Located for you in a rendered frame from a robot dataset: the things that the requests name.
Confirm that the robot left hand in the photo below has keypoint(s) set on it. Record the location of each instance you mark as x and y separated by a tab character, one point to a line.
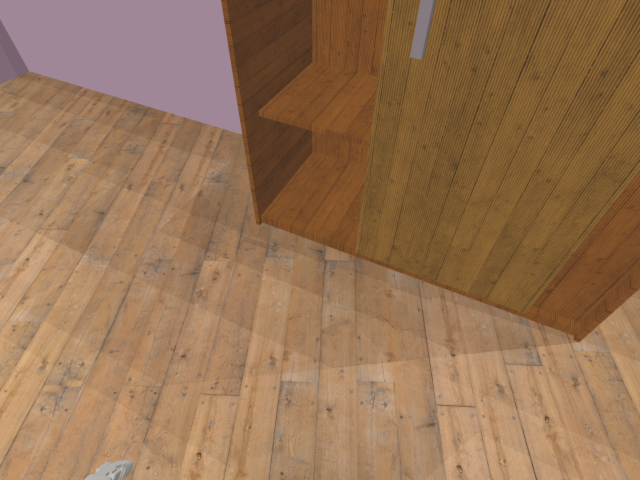
112	471

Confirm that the handle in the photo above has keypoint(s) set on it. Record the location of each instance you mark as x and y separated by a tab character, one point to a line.
423	23

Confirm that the wardrobe door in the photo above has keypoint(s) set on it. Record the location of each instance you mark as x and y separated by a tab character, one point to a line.
609	254
493	157

